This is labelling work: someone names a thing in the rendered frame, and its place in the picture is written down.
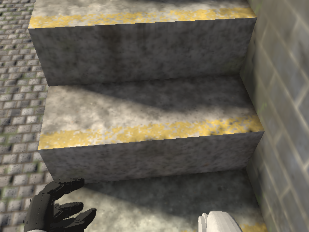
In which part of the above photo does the robot right thigh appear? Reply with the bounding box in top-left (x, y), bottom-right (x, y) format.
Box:
top-left (198, 211), bottom-right (242, 232)

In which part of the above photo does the robot left hand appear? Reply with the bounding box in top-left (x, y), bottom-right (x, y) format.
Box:
top-left (22, 177), bottom-right (97, 232)

